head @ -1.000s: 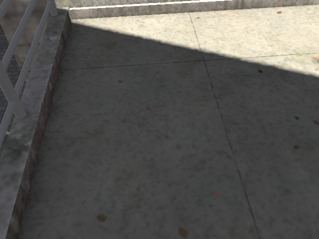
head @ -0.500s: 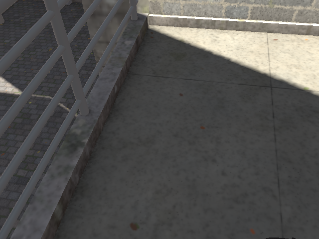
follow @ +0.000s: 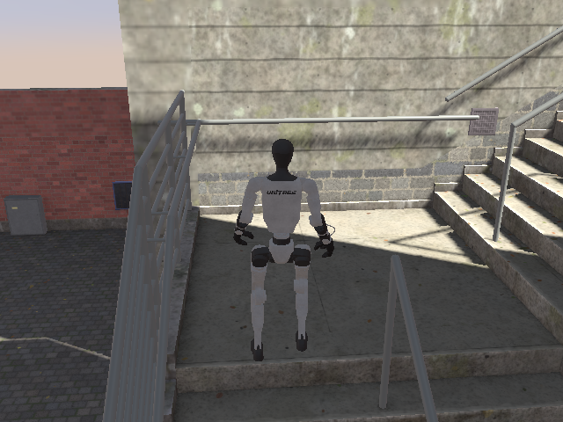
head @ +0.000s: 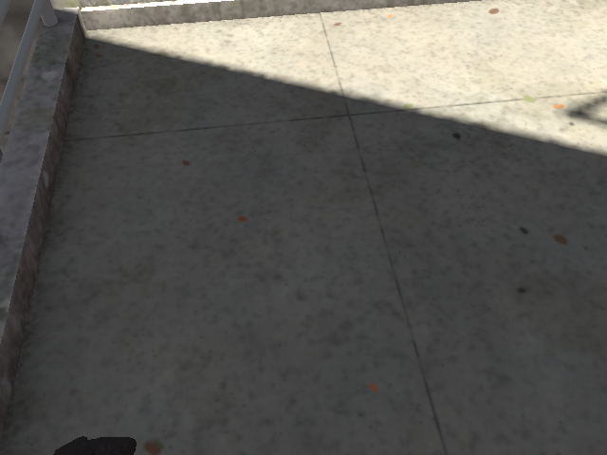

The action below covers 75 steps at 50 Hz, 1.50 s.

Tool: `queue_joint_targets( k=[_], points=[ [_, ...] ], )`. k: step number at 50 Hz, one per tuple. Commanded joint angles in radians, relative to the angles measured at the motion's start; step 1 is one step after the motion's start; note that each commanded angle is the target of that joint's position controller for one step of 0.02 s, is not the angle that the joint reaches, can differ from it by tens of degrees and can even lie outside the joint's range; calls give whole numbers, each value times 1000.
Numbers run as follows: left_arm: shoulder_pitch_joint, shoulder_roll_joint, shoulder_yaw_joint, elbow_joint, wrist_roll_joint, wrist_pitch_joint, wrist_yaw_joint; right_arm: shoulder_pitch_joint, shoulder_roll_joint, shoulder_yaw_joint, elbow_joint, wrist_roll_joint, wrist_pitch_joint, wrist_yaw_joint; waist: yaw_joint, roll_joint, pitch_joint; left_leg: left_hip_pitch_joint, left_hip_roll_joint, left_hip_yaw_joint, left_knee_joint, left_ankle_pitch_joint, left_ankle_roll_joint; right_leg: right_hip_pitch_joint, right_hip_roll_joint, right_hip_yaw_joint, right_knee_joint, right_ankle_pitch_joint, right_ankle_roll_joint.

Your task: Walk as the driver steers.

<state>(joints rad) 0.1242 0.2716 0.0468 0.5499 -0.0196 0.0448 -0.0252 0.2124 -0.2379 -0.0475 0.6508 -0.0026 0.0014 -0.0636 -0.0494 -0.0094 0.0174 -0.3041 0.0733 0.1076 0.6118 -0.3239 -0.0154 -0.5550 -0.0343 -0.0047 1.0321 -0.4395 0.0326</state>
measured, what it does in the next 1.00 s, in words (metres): steps on the spot, turning right: right foot, then left foot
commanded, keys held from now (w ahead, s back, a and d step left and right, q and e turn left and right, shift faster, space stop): e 0.92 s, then no key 0.08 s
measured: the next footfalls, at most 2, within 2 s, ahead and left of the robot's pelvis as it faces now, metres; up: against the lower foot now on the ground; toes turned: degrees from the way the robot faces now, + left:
right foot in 0.08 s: +0.08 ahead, -0.13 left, +0.00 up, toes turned -6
left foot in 0.54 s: +0.12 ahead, +0.09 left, +0.00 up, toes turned -23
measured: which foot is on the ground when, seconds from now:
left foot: down 0.00-0.08, up 0.10-0.52, down 0.54-0.90, up 0.92-1.00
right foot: up 0.00-0.06, down 0.08-0.54, up 0.56-0.88, down 0.90-1.00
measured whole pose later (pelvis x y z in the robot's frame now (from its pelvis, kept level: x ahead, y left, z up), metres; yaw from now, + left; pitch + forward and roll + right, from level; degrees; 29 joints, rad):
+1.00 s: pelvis +0.03 -0.02 +0.00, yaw -35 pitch +2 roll +2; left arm 0.15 0.26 0.03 0.54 0.01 -0.02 -0.03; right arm 0.18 -0.30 -0.05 0.68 0.00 0.01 -0.05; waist -0.03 0.02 0.05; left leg -0.48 0.02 0.02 1.10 -0.50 -0.03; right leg -0.41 0.02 -0.01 0.66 -0.28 -0.07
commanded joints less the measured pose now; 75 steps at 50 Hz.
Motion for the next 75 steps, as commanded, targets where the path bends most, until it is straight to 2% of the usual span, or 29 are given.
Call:
queue_joint_targets(
  k=[1,3,4,5,6,7,10,14,20,25,26,27,28,29,31,35,39,43,45,46,47,49,51,57,64,67,69,71,75],
  points=[
    [-42,38,1,-84,-13,-2,-8,-52,-194,-50,-63,6,-7,13,1,163,-62,64,206,-148,-177,257,206,92,7,-85,-255,50,-19],
    [51,78,27,-44,-10,2,-6,-4,-178,-49,-25,10,-9,25,28,139,-85,16,184,-88,-96,194,140,295,65,-113,-477,216,-60],
    [112,146,53,-42,-3,1,2,29,-132,-39,-6,0,-14,33,44,20,-109,-109,136,-10,49,80,66,468,-3,37,-539,357,-108],
    [119,280,80,-88,11,-7,17,-30,-63,-13,-69,-34,-21,34,41,-281,-99,-413,-22,70,364,-258,-50,582,-265,480,-626,526,-242],
    [155,224,64,-107,44,-27,18,-131,-96,-21,-95,-5,-21,18,127,-247,-200,-449,-62,-135,570,-342,-66,540,-337,650,-667,489,-377],
    [115,179,48,-113,48,-42,26,-149,-111,-24,-94,18,-20,17,110,-177,-171,-475,-45,-175,668,-280,-68,504,-308,579,-666,430,-373],
    [7,124,30,-137,24,-42,50,-131,-105,-23,-87,-15,-14,14,52,-86,-125,-468,-23,-201,711,-95,-58,374,-194,432,-628,335,-276],
    [-6,84,14,-144,32,-44,73,-97,-86,-14,-87,-15,-6,20,29,-94,-145,-401,-69,-168,715,30,-63,278,-134,381,-615,382,-273],
    [20,114,32,-149,18,-33,74,-139,-51,18,-117,0,-7,31,64,-147,-143,-288,-92,-162,347,-41,-47,269,-108,448,-637,230,-272],
    [-14,102,36,-135,-18,-34,47,-51,-69,-12,-76,24,-23,31,21,-200,-132,-39,-128,-145,-43,37,-16,253,-65,493,-556,346,-228],
    [-21,77,32,-134,-24,-35,41,1,-86,-25,-53,7,-26,28,6,-172,-133,79,-105,-163,-132,117,8,179,-24,456,-518,276,-201],
    [-7,27,17,-130,-18,-43,32,28,-148,-42,-66,-19,-24,22,13,-10,-154,241,80,-333,-177,211,77,15,57,348,-326,78,-140],
    [22,16,14,-124,-22,-48,26,-25,-192,-48,-82,-49,-10,19,65,285,-99,240,292,-570,-256,410,235,-191,200,117,-125,-201,-55],
    [18,112,38,-109,-2,-55,25,-30,-155,-50,-114,-60,-21,20,39,272,-108,175,363,-658,-278,369,326,-202,116,103,106,-205,-4],
    [21,107,40,-65,-12,-39,29,-95,-79,-25,-131,-30,-24,8,57,145,-53,107,240,-479,-266,183,256,-189,52,109,271,-74,27],
    [-27,69,26,-70,-21,-24,19,-105,-87,-8,-107,-8,-17,0,40,162,-39,109,99,-237,-269,185,225,-157,42,29,223,91,42],
    [-117,7,-13,-99,-16,-34,-8,-41,-163,-34,-84,-10,9,4,-22,161,-67,193,151,-208,-261,192,248,-61,8,-30,-102,18,27],
    [-1,59,12,-52,-12,-35,-27,-54,-196,-42,-65,16,9,2,22,179,-69,142,172,-149,-187,289,211,127,30,-96,-373,145,-9],
    [106,108,39,-20,-2,-37,-19,30,-154,-29,-19,14,-1,12,53,65,-96,15,124,-68,-25,156,118,372,48,-42,-555,309,-72],
    [175,226,74,-39,1,-46,-6,34,-99,-15,-36,-21,-13,18,67,-217,-125,-217,25,36,287,-156,18,553,-200,300,-614,554,-164],
    [144,258,70,-68,27,-65,-3,-91,-99,-3,-107,-13,-28,11,99,-373,-147,-449,-91,-75,483,-312,-15,560,-352,581,-647,587,-358],
    [89,128,25,-94,50,-94,10,-145,-127,-11,-95,16,-24,17,100,-148,-184,-453,-41,-184,699,-213,-22,517,-316,496,-633,527,-335],
    [0,98,12,-113,14,-84,20,-118,-118,-11,-80,-5,-9,14,62,-45,-157,-425,-14,-191,690,-92,-42,431,-233,385,-627,430,-258],
    [-7,46,-18,-83,40,-81,18,-42,-85,-5,-55,2,3,11,39,-121,-126,-294,-16,-150,629,74,-72,305,-145,268,-660,404,-248],
    [16,42,-13,-30,21,-67,7,-63,-31,15,-64,3,11,21,63,-174,-79,-55,-43,-99,104,-90,-39,287,-134,286,-645,221,-245],
    [13,-10,-32,13,2,-88,-8,10,-42,16,-49,-30,-6,30,24,-79,-100,196,7,-187,-141,328,8,180,-53,231,-579,183,-155],
    [33,-26,-35,28,20,-103,-24,-5,-101,2,-54,-18,-9,38,69,152,-96,180,40,-213,-129,317,80,155,42,100,-556,127,-86],
    [-22,-1,-24,45,25,-87,-13,-12,-11,26,-43,-17,-19,52,45,143,-64,83,3,-201,-177,175,72,235,44,77,-506,140,-53],
    [2,-24,-23,71,32,-62,-2,8,1,38,-24,-5,-35,54,57,99,-57,92,-12,-177,-151,256,68,249,25,87,-504,189,-59]
  ],
)
Velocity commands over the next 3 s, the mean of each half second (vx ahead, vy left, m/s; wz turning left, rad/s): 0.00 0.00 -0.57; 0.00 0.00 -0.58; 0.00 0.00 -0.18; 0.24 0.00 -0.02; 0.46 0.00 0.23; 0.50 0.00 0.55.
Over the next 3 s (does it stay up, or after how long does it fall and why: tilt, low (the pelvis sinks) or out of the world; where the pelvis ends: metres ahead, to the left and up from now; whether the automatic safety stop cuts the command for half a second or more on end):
stays up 0.61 -0.44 0.02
